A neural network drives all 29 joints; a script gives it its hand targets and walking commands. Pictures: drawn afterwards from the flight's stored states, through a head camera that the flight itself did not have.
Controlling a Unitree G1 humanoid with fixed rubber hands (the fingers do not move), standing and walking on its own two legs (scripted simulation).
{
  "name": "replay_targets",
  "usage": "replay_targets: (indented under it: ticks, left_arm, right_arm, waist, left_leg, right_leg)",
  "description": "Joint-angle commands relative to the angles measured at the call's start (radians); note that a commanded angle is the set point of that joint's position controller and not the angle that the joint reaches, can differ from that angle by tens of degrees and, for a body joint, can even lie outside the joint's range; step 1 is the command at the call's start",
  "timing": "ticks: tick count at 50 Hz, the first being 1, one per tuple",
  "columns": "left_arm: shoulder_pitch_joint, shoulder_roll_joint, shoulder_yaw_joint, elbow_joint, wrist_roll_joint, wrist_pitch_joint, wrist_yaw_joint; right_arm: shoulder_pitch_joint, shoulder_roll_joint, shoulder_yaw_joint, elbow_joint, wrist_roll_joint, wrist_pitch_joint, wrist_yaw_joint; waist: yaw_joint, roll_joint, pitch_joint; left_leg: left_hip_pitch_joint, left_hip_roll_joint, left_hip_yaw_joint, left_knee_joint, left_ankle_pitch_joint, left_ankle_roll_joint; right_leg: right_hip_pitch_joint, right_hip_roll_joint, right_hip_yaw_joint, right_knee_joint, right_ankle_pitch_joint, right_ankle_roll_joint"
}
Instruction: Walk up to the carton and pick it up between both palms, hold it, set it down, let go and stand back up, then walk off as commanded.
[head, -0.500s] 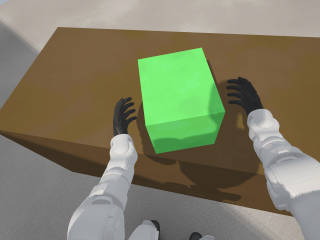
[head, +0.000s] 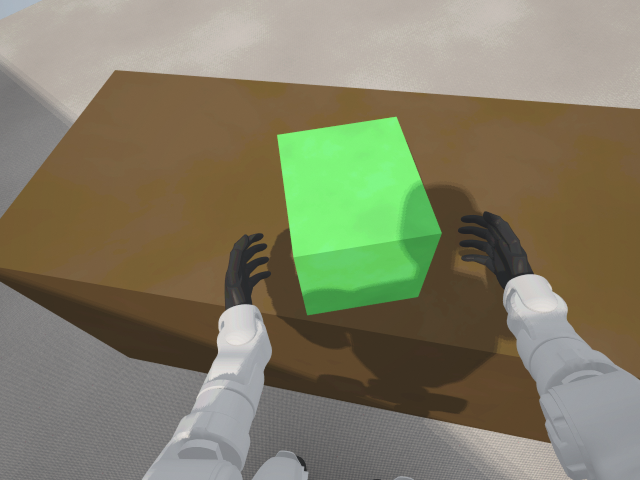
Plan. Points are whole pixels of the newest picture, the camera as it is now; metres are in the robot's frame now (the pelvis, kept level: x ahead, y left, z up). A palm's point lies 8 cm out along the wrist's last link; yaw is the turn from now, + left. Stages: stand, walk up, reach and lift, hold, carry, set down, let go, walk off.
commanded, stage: set down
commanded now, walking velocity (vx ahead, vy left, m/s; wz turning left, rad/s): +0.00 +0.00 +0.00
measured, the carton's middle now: (350, 219) +0.48 +0.05 -0.03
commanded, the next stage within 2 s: none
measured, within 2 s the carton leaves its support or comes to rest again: neither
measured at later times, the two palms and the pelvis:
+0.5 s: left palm (242, 325) +0.28 +0.17 +0.00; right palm (565, 329) +0.33 -0.22 -0.01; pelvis +0.02 +0.00 +0.02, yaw +0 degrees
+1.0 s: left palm (237, 359) +0.23 +0.16 +0.02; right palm (603, 405) +0.25 -0.25 -0.01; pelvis +0.03 +0.01 +0.02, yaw +0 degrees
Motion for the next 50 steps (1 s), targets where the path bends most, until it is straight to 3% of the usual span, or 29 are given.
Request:
replay_targets:
  ticks: [1, 2, 4, 5, 6, 7, 9, 11, 12, 13, 15, 20, 24, 25, 26, 27, 28, 29, 31, 32, 33, 34, 35, 38, 42, 44, 46, 49, 50]
  left_arm:
    - [-0.107, 0.025, -0.019, -0.364, 0.021, -0.064, 0.006]
    - [-0.08, 0.024, -0.01, -0.371, 0.031, -0.078, 0.006]
    - [-0.078, -0.033, -0.094, -0.33, 0.015, -0.048, -0.006]
    - [-0.12, -0.003, -0.075, -0.244, 0.011, -0.039, -0.015]
    - [0.013, -0.038, -0.09, -0.331, 0.01, -0.038, -0.011]
    - [-0.059, 0.01, -0.035, -0.332, 0.03, -0.047, -0.01]
    - [0.041, -0.045, -0.117, -0.411, -0.014, -0.058, -0.001]
    - [0.075, -0.042, -0.103, -0.36, 0.019, -0.044, -0.018]
    - [0.087, -0.05, -0.12, -0.45, 0.019, -0.056, -0.006]
    - [0.084, -0.016, -0.072, -0.42, 0.035, -0.05, -0.003]
    - [0.136, -0.041, -0.116, -0.446, 0.027, -0.045, 0.002]
    - [0.179, -0.007, -0.066, -0.401, 0.054, -0.052, -0.003]
    - [0.218, -0.055, -0.149, -0.54, 0.02, -0.042, 0.006]
    - [0.3, -0.058, -0.126, -0.56, 0.036, -0.042, 0.005]
    - [0.285, -0.042, -0.119, -0.522, 0.049, -0.035, -0.004]
    - [0.292, -0.012, -0.08, -0.542, 0.057, -0.032, -0.001]
    - [0.394, -0.071, -0.152, -0.554, 0.059, -0.014, -0.006]
    - [0.326, -0.01, -0.109, -0.574, 0.073, -0.015, -0.008]
    - [0.452, -0.094, -0.202, -0.603, 0.037, -0.009, -0.011]
    - [0.377, -0.066, -0.214, -0.66, 0.025, -0.016, -0.002]
    - [0.278, -0.047, -0.178, -0.557, 0.037, -0.004, -0.004]
    - [0.381, -0.046, -0.178, -0.641, 0.039, -0.005, 0.011]
    - [0.486, -0.062, -0.18, -0.675, 0.057, -0.015, 0.022]
    - [0.396, -0.068, -0.222, -0.651, 0.046, 0.019, 0.032]
    - [0.487, -0.084, -0.266, -0.789, 0.048, 0.039, 0.053]
    - [0.516, -0.067, -0.252, -0.777, 0.044, 0.048, 0.053]
    - [0.497, -0.063, -0.219, -0.701, 0.052, 0.064, 0.041]
    - [0.498, -0.073, -0.215, -0.666, 0.081, 0.072, 0.049]
    - [0.535, -0.088, -0.198, -0.714, 0.094, 0.076, 0.058]
  right_arm:
    - [-0.201, -0.159, -0.039, -0.232, 0.028, -0.111, 0.008]
    - [-0.193, -0.172, -0.044, -0.227, 0.016, -0.122, 0.008]
    - [-0.169, -0.158, -0.048, -0.164, 0.011, -0.11, 0.033]
    - [-0.181, -0.152, -0.025, -0.161, 0.01, -0.105, 0.033]
    - [-0.056, -0.174, -0.042, -0.189, 0.016, -0.128, 0.038]
    - [-0.127, -0.15, -0.019, -0.22, 0.015, -0.121, 0.036]
    - [-0.048, -0.211, -0.073, -0.25, 0.02, -0.158, 0.06]
    - [-0.021, -0.21, -0.036, -0.235, 0.02, -0.158, 0.073]
    - [-0.003, -0.212, -0.081, -0.285, 0.018, -0.179, 0.077]
    - [-0.019, -0.217, -0.049, -0.275, 0.036, -0.164, 0.084]
    - [0.04, -0.231, -0.068, -0.294, 0.056, -0.19, 0.088]
    - [0.117, -0.201, 0.01, -0.255, 0.077, -0.177, 0.106]
    - [0.16, -0.247, -0.044, -0.344, 0.089, -0.2, 0.125]
    - [0.247, -0.204, 0.005, -0.367, 0.116, -0.204, 0.126]
    - [0.245, -0.237, -0.033, -0.296, 0.096, -0.198, 0.123]
    - [0.224, -0.252, -0.017, -0.325, 0.096, -0.197, 0.117]
    - [0.346, -0.258, -0.022, -0.285, 0.115, -0.204, 0.122]
    - [0.297, -0.248, -0.029, -0.316, 0.089, -0.202, 0.111]
    - [0.397, -0.272, -0.049, -0.337, 0.109, -0.211, 0.131]
    - [0.357, -0.277, -0.045, -0.376, 0.11, -0.209, 0.138]
    - [0.262, -0.241, -0.039, -0.35, 0.081, -0.19, 0.135]
    - [0.359, -0.256, -0.037, -0.404, 0.098, -0.188, 0.148]
    - [0.461, -0.231, -0.025, -0.436, 0.117, -0.205, 0.156]
    - [0.385, -0.268, -0.07, -0.39, 0.114, -0.167, 0.174]
    - [0.487, -0.309, -0.104, -0.475, 0.115, -0.164, 0.188]
    - [0.531, -0.31, -0.112, -0.519, 0.114, -0.164, 0.185]
    - [0.513, -0.3, -0.084, -0.552, 0.105, -0.14, 0.175]
    - [0.54, -0.27, -0.074, -0.51, 0.114, -0.122, 0.187]
    - [0.571, -0.278, -0.057, -0.519, 0.126, -0.119, 0.189]
  waist:
    - [-0.035, -0.077, -0.545]
    - [-0.029, -0.071, -0.53]
    - [-0.073, -0.053, -0.418]
    - [-0.053, -0.082, -0.358]
    - [-0.092, -0.095, -0.377]
    - [-0.033, -0.09, -0.391]
    - [-0.071, -0.078, -0.43]
    - [-0.074, -0.131, -0.32]
    - [-0.079, -0.069, -0.424]
    - [-0.024, -0.075, -0.357]
    - [-0.059, -0.088, -0.368]
    - [-0.013, -0.125, -0.241]
    - [-0.077, -0.102, -0.27]
    - [-0.036, -0.108, -0.252]
    - [-0.083, -0.13, -0.215]
    - [-0.05, -0.134, -0.198]
    - [-0.097, -0.095, -0.154]
    - [-0.08, -0.1, -0.173]
    - [-0.124, -0.12, -0.145]
    - [-0.11, -0.078, -0.181]
    - [-0.106, -0.12, -0.131]
    - [-0.082, -0.096, -0.091]
    - [-0.067, -0.104, -0.12]
    - [-0.081, -0.077, -0.061]
    - [-0.092, -0.052, -0.064]
    - [-0.1, -0.104, -0.063]
    - [-0.083, -0.161, 0.003]
    - [-0.071, -0.102, 0.012]
    - [-0.037, -0.111, 0.048]
  left_leg:
    - [0.201, -0.067, 0.045, -0.01, 0.334, 0.038]
    - [0.213, -0.066, 0.041, -0.026, 0.357, 0.027]
    - [0.274, -0.05, 0.026, -0.052, 0.299, 0.035]
    - [0.253, -0.058, 0.049, -0.052, 0.243, 0.051]
    - [0.297, -0.055, 0.028, -0.056, 0.323, 0.045]
    - [0.264, -0.063, 0.052, -0.054, 0.292, 0.052]
    - [0.354, -0.051, 0.031, -0.068, 0.408, 0.047]
    - [0.329, -0.054, 0.032, -0.083, 0.355, 0.06]
    - [0.321, -0.057, 0.018, -0.083, 0.382, 0.047]
    - [0.341, -0.059, 0.041, -0.088, 0.346, 0.054]
    - [0.364, -0.059, 0.038, -0.09, 0.362, 0.055]
    - [0.326, -0.063, 0.049, -0.105, 0.287, 0.071]
    - [0.385, -0.057, 0.036, -0.123, 0.243, 0.065]
    - [0.396, -0.061, 0.041, -0.11, 0.29, 0.064]
    - [0.387, -0.064, 0.031, -0.124, 0.285, 0.068]
    - [0.358, -0.068, 0.041, -0.123, 0.274, 0.067]
    - [0.39, -0.066, 0.022, -0.147, 0.272, 0.057]
    - [0.374, -0.074, 0.038, -0.141, 0.273, 0.064]
    - [0.46, -0.061, 0.013, -0.144, 0.331, 0.061]
    - [0.471, -0.055, 0.013, -0.131, 0.307, 0.053]
    - [0.397, -0.065, 0.018, -0.125, 0.197, 0.073]
    - [0.403, -0.064, 0.025, -0.137, 0.169, 0.068]
    - [0.445, -0.061, 0.014, -0.148, 0.232, 0.067]
    - [0.448, -0.053, 0.016, -0.172, 0.13, 0.072]
    - [0.544, -0.045, -0.006, -0.167, 0.194, 0.057]
    - [0.542, -0.05, 0.007, -0.168, 0.181, 0.066]
    - [0.488, -0.062, 0.032, -0.183, 0.129, 0.073]
    - [0.517, -0.056, 0.03, -0.198, 0.13, 0.072]
    - [0.503, -0.061, 0.036, -0.203, 0.153, 0.067]
  right_leg:
    - [0.494, -0.014, 0.101, -0.074, 0.416, 0.083]
    - [0.518, -0.008, 0.084, -0.069, 0.474, 0.085]
    - [0.4, -0.014, 0.074, -0.125, 0.34, 0.075]
    - [0.367, -0.013, 0.084, -0.148, 0.248, 0.067]
    - [0.419, 0.006, 0.056, -0.14, 0.366, 0.064]
    - [0.436, -0.019, 0.096, -0.143, 0.325, 0.076]
    - [0.432, 0.023, 0.043, -0.144, 0.42, 0.046]
    - [0.431, 0.005, 0.084, -0.166, 0.41, 0.059]
    - [0.464, 0.008, 0.068, -0.156, 0.418, 0.046]
    - [0.443, -0.003, 0.086, -0.163, 0.358, 0.051]
    - [0.476, -0.008, 0.08, -0.168, 0.414, 0.053]
    - [0.522, -0.031, 0.131, -0.178, 0.363, 0.054]
    - [0.531, -0.038, 0.12, -0.191, 0.295, 0.05]
    - [0.562, -0.057, 0.129, -0.191, 0.354, 0.058]
    - [0.552, -0.044, 0.112, -0.177, 0.382, 0.058]
    - [0.595, -0.062, 0.134, -0.17, 0.416, 0.066]
    - [0.607, -0.07, 0.134, -0.192, 0.414, 0.067]
    - [0.603, -0.058, 0.129, -0.175, 0.446, 0.061]
    - [0.574, -0.039, 0.096, -0.195, 0.437, 0.048]
    - [0.529, -0.03, 0.084, -0.19, 0.352, 0.041]
    - [0.492, -0.055, 0.12, -0.203, 0.243, 0.047]
    - [0.504, -0.069, 0.141, -0.223, 0.156, 0.041]
    - [0.55, -0.057, 0.126, -0.209, 0.27, 0.028]
    - [0.453, -0.05, 0.102, -0.226, 0.074, 0.027]
    - [0.435, -0.032, 0.082, -0.241, 0.116, 0.017]
    - [0.443, -0.033, 0.097, -0.247, 0.117, 0.015]
    - [0.456, -0.061, 0.126, -0.256, 0.111, 0.034]
    - [0.445, -0.055, 0.115, -0.264, 0.08, 0.026]
    - [0.471, -0.069, 0.141, -0.275, 0.146, 0.018]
